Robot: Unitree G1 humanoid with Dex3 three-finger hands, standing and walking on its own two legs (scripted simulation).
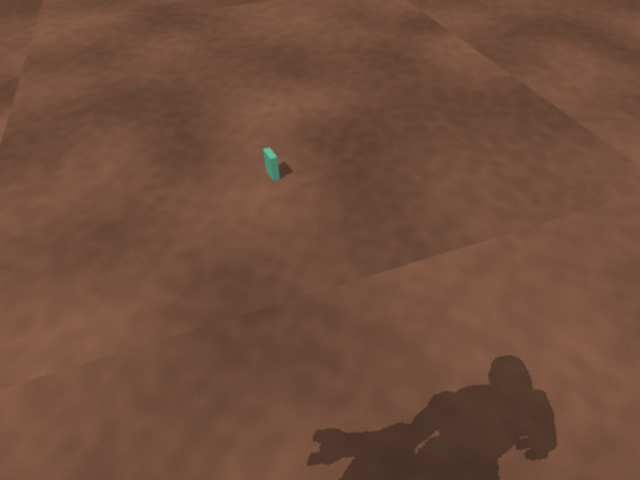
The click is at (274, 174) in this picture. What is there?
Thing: carton on end
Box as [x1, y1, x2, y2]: [263, 147, 279, 180]
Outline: 268,147 263,149 266,170 272,179 275,180 279,178 277,159
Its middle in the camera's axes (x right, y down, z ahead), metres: -0.24 -0.39 +1.89
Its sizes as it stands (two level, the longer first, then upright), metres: 0.088 0.034 0.133
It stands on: the floor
